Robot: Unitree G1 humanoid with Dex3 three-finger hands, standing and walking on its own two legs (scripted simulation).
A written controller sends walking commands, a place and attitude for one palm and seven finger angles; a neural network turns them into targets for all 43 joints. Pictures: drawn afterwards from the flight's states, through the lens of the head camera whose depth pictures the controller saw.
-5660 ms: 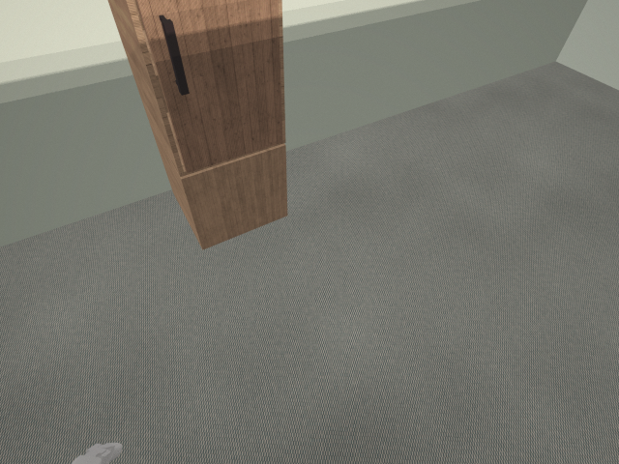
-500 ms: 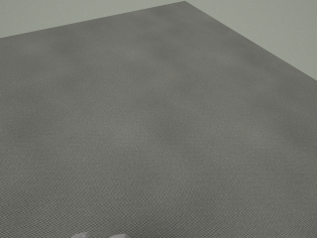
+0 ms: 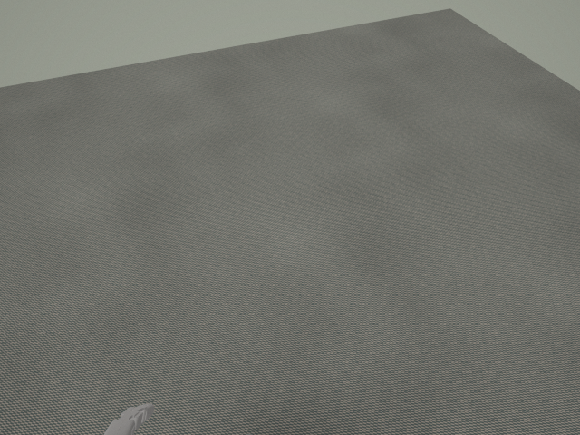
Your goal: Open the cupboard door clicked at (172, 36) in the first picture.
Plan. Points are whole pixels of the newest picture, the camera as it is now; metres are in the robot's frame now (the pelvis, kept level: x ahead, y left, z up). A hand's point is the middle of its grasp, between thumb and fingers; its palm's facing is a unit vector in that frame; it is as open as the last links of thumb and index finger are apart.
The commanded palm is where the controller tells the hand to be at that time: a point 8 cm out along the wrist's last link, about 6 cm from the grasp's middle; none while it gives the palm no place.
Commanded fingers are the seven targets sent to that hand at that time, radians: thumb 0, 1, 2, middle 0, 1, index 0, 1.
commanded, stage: turn to face it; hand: left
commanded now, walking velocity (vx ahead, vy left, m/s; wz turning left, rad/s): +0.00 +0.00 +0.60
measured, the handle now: out of the picture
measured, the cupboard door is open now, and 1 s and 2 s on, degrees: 0 0 0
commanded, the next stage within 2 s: none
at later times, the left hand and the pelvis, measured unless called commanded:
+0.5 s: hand out of the picture -0.07 +0.22 -0.18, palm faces +0.37 -0.89 -0.25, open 7.4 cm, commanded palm none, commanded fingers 0.00 0.90 0.90 -0.20 -0.30 -0.20 -0.30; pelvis -0.02 +0.01 -0.01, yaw +21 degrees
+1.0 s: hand out of the picture +0.01 +0.24 -0.14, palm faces +0.56 -0.78 -0.28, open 7.4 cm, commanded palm none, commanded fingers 0.00 0.90 0.90 -0.20 -0.30 -0.20 -0.30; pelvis +0.00 -0.01 +0.00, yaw +37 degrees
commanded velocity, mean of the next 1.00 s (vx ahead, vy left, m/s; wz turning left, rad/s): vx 0.00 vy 0.00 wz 0.60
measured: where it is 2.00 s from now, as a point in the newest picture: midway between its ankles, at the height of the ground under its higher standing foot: outside the picture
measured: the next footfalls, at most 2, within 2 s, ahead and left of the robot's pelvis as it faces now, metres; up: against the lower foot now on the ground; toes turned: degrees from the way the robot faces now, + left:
right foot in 0.02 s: +0.03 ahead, -0.13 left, +0.00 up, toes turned +0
left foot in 0.48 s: -0.03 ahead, +0.12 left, +0.00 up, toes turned +27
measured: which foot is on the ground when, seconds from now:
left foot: down 0.00-0.02, up 0.04-0.46, down 0.48-1.00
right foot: up 0.00-0.00, down 0.02-0.48, up 0.50-0.98, down 1.00-1.00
